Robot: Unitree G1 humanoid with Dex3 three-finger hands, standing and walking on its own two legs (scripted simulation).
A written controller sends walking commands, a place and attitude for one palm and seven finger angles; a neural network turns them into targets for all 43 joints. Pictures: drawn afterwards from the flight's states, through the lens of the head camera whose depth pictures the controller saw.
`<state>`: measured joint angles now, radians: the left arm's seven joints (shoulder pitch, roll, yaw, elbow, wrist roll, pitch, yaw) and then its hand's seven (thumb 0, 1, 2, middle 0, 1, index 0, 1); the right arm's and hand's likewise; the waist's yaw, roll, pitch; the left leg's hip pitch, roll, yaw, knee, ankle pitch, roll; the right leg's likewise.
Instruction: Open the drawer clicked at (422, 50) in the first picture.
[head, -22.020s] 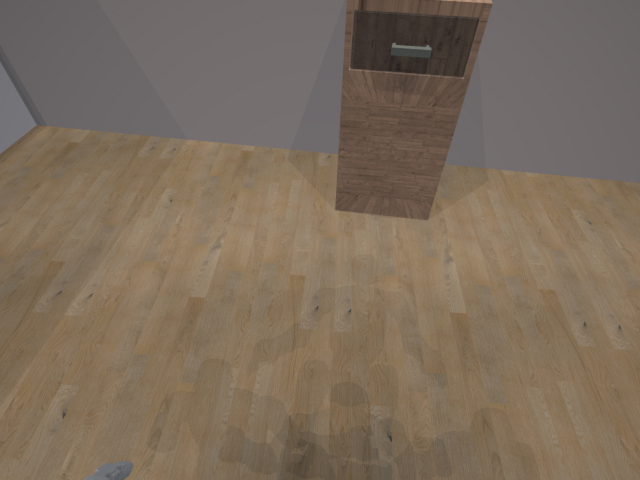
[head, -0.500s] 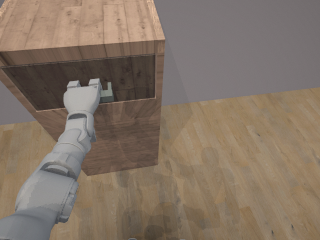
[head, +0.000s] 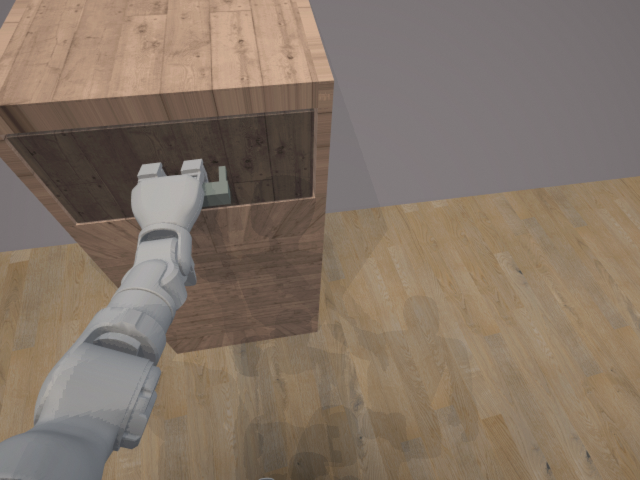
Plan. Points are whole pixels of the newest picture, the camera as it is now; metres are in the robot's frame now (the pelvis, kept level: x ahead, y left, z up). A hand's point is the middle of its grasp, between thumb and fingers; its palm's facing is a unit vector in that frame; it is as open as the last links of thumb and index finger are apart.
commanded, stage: close the thumb around the handle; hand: left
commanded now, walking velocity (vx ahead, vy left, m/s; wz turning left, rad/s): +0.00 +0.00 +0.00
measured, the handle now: (185, 186) +0.52 +0.18 +0.03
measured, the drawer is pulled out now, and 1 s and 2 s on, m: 0.00 0.01 0.05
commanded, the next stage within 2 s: pull the drawer open in 0.64 s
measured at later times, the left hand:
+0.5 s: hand (181, 223) +0.47 +0.18 +0.01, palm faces -0.03 -0.04 -1.00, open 6.4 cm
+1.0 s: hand (182, 228) +0.46 +0.18 +0.01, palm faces -0.03 -0.06 -1.00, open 5.8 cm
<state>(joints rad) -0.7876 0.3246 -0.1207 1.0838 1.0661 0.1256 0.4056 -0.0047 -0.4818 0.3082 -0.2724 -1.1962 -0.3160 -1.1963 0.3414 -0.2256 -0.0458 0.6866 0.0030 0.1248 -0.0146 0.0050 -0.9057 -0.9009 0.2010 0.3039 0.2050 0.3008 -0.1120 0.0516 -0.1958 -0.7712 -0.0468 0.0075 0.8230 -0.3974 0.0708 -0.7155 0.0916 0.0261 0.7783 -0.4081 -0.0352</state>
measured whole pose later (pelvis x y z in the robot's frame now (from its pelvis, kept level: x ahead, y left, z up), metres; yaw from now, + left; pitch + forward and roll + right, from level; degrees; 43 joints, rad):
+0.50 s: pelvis +0.00 +0.00 +0.00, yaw +0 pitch +20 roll -2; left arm -0.78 0.32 -0.12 1.07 1.06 0.13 0.41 0.00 0.58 0.77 -0.33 -1.30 -0.39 -1.31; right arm 0.35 -0.23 -0.05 0.70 0.00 0.13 -0.01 0.01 -0.91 -0.90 0.20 0.30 0.20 0.30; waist -0.11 0.05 -0.20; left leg -0.76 -0.05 0.01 0.82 -0.40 0.07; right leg -0.71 0.09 0.03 0.77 -0.41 -0.03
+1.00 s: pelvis +0.01 +0.00 +0.01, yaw -1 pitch +19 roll -2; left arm -0.66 0.31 -0.12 0.94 1.05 0.14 0.39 0.00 0.72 0.77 -0.29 -1.34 -0.37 -1.34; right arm 0.35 -0.23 -0.06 0.68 0.01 0.15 0.00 0.01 -0.91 -0.90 0.20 0.30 0.20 0.30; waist -0.09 0.05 -0.20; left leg -0.71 -0.04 0.03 0.79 -0.41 0.07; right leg -0.66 0.10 0.05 0.74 -0.41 -0.03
